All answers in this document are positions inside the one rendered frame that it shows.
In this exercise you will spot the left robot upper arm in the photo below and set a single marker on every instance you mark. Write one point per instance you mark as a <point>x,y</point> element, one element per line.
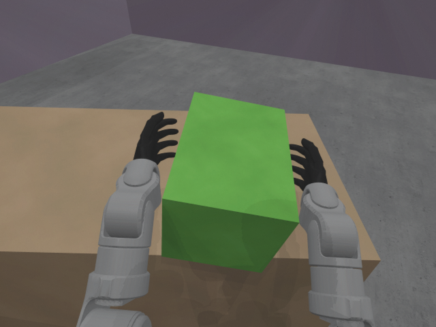
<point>103,317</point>

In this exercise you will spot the pedestal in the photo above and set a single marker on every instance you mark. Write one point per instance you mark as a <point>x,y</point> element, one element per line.
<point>58,168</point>

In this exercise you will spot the robot right forearm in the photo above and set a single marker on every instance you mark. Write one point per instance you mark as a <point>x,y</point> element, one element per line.
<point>337,289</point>

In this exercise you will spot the robot left hand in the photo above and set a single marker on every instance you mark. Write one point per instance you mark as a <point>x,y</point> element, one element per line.
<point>148,145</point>

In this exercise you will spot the robot left forearm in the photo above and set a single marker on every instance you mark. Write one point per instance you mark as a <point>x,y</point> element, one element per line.
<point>125,236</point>

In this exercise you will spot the carton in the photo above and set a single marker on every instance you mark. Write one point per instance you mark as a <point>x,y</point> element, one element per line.
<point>230,198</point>

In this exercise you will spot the robot right hand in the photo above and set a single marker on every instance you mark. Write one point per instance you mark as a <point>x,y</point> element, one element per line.
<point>313,171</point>

